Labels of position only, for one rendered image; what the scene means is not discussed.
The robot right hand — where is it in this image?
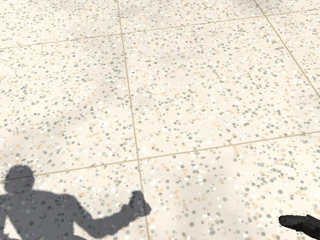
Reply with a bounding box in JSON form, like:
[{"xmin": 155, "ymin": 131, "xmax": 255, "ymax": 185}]
[{"xmin": 278, "ymin": 214, "xmax": 320, "ymax": 240}]

